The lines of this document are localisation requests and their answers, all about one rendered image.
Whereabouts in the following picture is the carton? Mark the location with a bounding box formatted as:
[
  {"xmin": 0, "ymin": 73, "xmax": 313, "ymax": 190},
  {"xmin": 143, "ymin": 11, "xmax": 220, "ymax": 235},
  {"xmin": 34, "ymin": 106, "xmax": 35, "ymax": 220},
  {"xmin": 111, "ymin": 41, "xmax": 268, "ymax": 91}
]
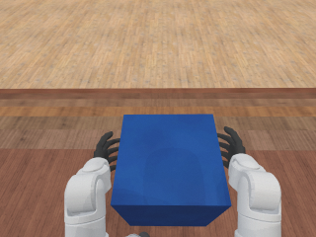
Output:
[{"xmin": 111, "ymin": 114, "xmax": 232, "ymax": 227}]

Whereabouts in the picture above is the left robot forearm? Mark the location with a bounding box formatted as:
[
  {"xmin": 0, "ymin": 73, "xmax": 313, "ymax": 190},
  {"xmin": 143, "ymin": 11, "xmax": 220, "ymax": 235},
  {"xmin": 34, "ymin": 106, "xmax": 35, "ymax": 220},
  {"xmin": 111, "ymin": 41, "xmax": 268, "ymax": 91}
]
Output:
[{"xmin": 64, "ymin": 157, "xmax": 112, "ymax": 237}]

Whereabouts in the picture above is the right robot forearm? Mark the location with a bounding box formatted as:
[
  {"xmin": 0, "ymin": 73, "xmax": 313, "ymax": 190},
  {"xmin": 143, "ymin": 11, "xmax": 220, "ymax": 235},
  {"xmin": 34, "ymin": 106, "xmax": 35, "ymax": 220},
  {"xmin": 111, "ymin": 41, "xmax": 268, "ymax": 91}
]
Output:
[{"xmin": 228, "ymin": 153, "xmax": 281, "ymax": 237}]

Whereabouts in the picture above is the left robot hand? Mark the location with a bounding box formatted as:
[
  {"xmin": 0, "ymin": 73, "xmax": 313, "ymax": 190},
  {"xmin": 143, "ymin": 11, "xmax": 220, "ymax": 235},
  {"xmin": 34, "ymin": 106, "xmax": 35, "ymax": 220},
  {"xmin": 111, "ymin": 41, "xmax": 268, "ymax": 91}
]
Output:
[{"xmin": 93, "ymin": 131, "xmax": 120, "ymax": 172}]

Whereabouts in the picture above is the right robot hand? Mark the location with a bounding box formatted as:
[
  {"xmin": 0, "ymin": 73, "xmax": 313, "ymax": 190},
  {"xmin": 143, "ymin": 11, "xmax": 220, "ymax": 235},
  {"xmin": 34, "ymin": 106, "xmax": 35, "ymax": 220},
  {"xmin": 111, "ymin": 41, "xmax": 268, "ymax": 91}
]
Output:
[{"xmin": 217, "ymin": 126, "xmax": 246, "ymax": 170}]

